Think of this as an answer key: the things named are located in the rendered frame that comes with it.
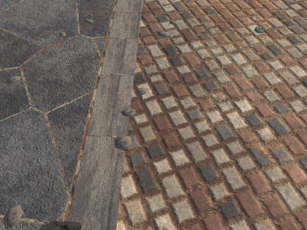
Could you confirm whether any robot left hand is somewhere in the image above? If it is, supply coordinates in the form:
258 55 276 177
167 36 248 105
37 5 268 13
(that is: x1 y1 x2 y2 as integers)
38 220 82 230

